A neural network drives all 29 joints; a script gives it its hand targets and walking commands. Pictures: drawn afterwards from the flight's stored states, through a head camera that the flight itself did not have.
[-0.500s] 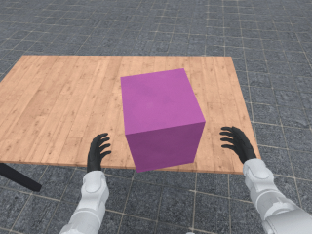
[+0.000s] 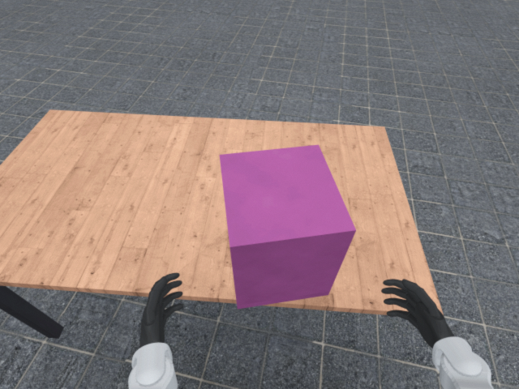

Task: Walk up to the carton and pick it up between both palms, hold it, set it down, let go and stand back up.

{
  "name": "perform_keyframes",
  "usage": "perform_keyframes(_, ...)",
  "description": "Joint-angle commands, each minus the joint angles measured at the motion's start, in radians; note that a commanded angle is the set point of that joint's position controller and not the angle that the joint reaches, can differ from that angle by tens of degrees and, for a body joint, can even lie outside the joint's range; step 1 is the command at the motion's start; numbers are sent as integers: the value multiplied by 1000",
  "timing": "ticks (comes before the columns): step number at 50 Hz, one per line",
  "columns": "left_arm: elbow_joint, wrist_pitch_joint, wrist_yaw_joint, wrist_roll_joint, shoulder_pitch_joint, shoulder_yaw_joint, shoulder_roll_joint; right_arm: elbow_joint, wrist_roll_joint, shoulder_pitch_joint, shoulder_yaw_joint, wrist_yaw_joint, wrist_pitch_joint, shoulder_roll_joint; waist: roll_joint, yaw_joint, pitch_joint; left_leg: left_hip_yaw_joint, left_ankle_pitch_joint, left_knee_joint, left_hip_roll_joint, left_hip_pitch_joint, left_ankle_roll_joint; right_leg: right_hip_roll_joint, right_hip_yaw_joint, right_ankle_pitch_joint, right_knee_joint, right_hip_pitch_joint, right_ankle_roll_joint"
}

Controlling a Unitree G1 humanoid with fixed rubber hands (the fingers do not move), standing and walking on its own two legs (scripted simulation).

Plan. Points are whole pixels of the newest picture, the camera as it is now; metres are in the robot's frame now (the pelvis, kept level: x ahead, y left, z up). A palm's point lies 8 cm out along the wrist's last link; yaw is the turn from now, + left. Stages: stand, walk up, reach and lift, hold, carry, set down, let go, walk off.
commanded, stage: set down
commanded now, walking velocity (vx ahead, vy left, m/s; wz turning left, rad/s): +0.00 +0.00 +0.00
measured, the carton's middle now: (277, 228) +0.45 +0.01 -0.06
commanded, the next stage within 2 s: none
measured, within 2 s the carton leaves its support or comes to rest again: neither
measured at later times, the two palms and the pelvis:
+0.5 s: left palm (146, 353) +0.20 +0.19 -0.03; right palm (440, 359) +0.22 -0.25 -0.05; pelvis +0.02 +0.00 +0.01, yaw +0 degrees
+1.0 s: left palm (143, 360) +0.19 +0.20 -0.05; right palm (427, 357) +0.23 -0.23 -0.05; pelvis +0.04 +0.01 +0.02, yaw +0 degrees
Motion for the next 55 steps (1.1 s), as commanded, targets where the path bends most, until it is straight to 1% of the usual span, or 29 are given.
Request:
perform_keyframes(1, -246, -52, 20, 5, -86, -49, -55, -220, 83, -64, -91, 21, -75, -196, -101, -68, -209, -71, 97, -169, -67, 118, 11, -9, 121, 17, -144, 363, 4)
perform_keyframes(3, -270, -54, 16, 19, -41, -38, -56, -246, 88, -24, -98, 22, -87, -201, -99, -68, -213, -71, 150, -174, -66, 149, 8, -4, 114, 78, -142, 394, 3)
perform_keyframes(7, -267, -53, -2, 39, 31, -21, -53, -265, 92, 54, -97, 14, -96, -188, -97, -72, -148, -62, 183, -187, -71, 170, 8, -7, 125, 129, -147, 443, 3)
perform_keyframes(11, -267, -65, -16, 51, 55, -16, -45, -283, 86, 92, -101, 8, -101, -168, -114, -79, -98, -59, 161, -195, -70, 166, 11, -12, 135, 119, -156, 480, 2)
perform_keyframes(12, -273, -72, -14, 55, 61, -7, -37, -291, 86, 106, -98, 8, -104, -160, -109, -69, -107, -53, 167, -195, -73, 160, 13, -11, 136, 125, -152, 490, 3)
perform_keyframes(14, -245, -75, -22, 55, 67, -8, -28, -274, 81, 126, -98, 3, -101, -148, -109, -76, -85, -49, 141, -195, -78, 157, 15, -21, 146, 109, -158, 496, 6)
perform_keyframes(16, -265, -83, -21, 48, 67, -13, -26, -302, 77, 122, -114, 2, -108, -148, -106, -77, -103, -47, 121, -195, -75, 164, 15, -19, 141, 83, -160, 493, 5)
perform_keyframes(19, -224, -75, -34, 44, 81, -5, -12, -296, 64, 132, -115, -8, -100, -137, -131, -80, -79, -38, 96, -197, -76, 157, 19, -26, 149, 67, -165, 502, 12)
perform_keyframes(20, -274, -84, -27, 42, 73, -2, -8, -317, 71, 127, -117, -6, -104, -136, -118, -70, -95, -38, 102, -198, -77, 152, 19, -27, 151, 67, -163, 517, 10)
perform_keyframes(21, -229, -74, -35, 40, 61, 1, -1, -308, 62, 121, -110, -14, -95, -124, -129, -74, -79, -33, 74, -196, -80, 140, 23, -33, 157, 38, -167, 512, 14)
perform_keyframes(23, -233, -69, -34, 46, 69, 6, -1, -299, 65, 121, -110, -13, -87, -127, -118, -66, -57, -31, 69, -205, -79, 142, 26, -34, 156, 14, -174, 506, 12)
perform_keyframes(25, -217, -58, -40, 43, 69, -1, 0, -292, 57, 128, -120, -19, -74, -123, -124, -83, -43, -36, 53, -212, -78, 148, 27, -36, 155, -9, -185, 505, 13)
perform_keyframes(27, -233, -47, -35, 49, 72, 14, 9, -302, 57, 123, -122, -22, -67, -123, -118, -67, -33, -33, 56, -221, -77, 151, 26, -33, 151, -28, -191, 503, 12)
perform_keyframes(29, -182, -28, -47, 53, 71, 17, 19, -287, 40, 122, -122, -33, -49, -106, -124, -78, -4, -30, 25, -221, -83, 140, 30, -40, 163, -70, -203, 501, 16)
perform_keyframes(31, -204, -19, -47, 57, 76, 18, 21, -297, 32, 121, -131, -36, -42, -106, -126, -78, -4, -37, 40, -228, -75, 159, 28, -38, 158, -76, -212, 508, 17)
perform_keyframes(32, -182, -7, -51, 61, 74, 21, 27, -281, 24, 128, -132, -41, -33, -106, -131, -79, 9, -35, 33, -232, -78, 156, 30, -39, 159, -74, -216, 507, 18)
perform_keyframes(33, -211, -8, -45, 61, 74, 20, 27, -294, 25, 120, -139, -39, -32, -112, -115, -71, 4, -38, 41, -230, -75, 152, 28, -36, 153, -88, -211, 505, 14)
perform_keyframes(34, -195, -1, -45, 63, 72, 17, 29, -287, 19, 122, -144, -41, -26, -106, -108, -74, 11, -38, 30, -233, -77, 153, 28, -37, 153, -91, -212, 499, 14)
perform_keyframes(35, -203, 8, -47, 66, 80, 22, 37, -296, 13, 123, -148, -44, -22, -108, -117, -72, 11, -35, 38, -236, -74, 156, 26, -35, 152, -88, -216, 503, 15)
perform_keyframes(38, -218, 13, -51, 72, 109, 28, 46, -298, 2, 153, -150, -53, -18, -98, -118, -74, -6, -30, 78, -241, -79, 154, 26, -35, 149, -2, -210, 547, 18)
perform_keyframes(39, -177, 21, -62, 81, 112, 34, 53, -275, -9, 161, -145, -60, -11, -86, -126, -82, 7, -29, 64, -241, -84, 143, 27, -41, 162, -9, -218, 559, 20)
perform_keyframes(41, -244, 4, -56, 77, 117, 40, 58, -307, -1, 161, -154, -57, -21, -93, -117, -68, -19, -30, 103, -245, -82, 151, 22, -31, 146, 32, -207, 575, 17)
perform_keyframes(44, -236, 12, -65, 89, 138, 43, 70, -291, -15, 181, -149, -65, -19, -79, -111, -69, -16, -27, 125, -251, -87, 150, 21, -29, 141, 100, -208, 598, 17)
perform_keyframes(46, -221, 11, -74, 94, 158, 45, 71, -273, -21, 197, -147, -71, -19, -78, -119, -79, -5, -27, 141, -254, -89, 159, 18, -27, 135, 135, -210, 613, 18)
perform_keyframes(48, -255, 5, -73, 101, 176, 52, 77, -285, -27, 211, -151, -74, -28, -79, -110, -64, -22, -26, 178, -257, -88, 170, 15, -19, 121, 184, -206, 630, 19)
perform_keyframes(49, -219, 14, -81, 109, 184, 48, 74, -258, -38, 223, -149, -77, -25, -73, -106, -77, -6, -28, 179, -259, -90, 176, 14, -21, 117, 207, -209, 628, 20)
perform_keyframes(50, -255, 5, -77, 110, 197, 51, 75, -271, -29, 223, -151, -73, -32, -79, -96, -63, -18, -28, 204, -260, -87, 184, 10, -13, 109, 229, -204, 633, 15)
perform_keyframes(52, -240, 7, -82, 121, 220, 46, 69, -256, -38, 247, -151, -76, -37, -77, -84, -67, -14, -29, 247, -261, -87, 198, 7, -7, 97, 294, -202, 639, 16)
perform_keyframes(55, -260, 1, -86, 125, 227, 51, 82, -266, -43, 254, -150, -80, -43, -75, -79, -68, -14, -33, 264, -260, -89, 210, 2, -1, 90, 312, -207, 646, 14)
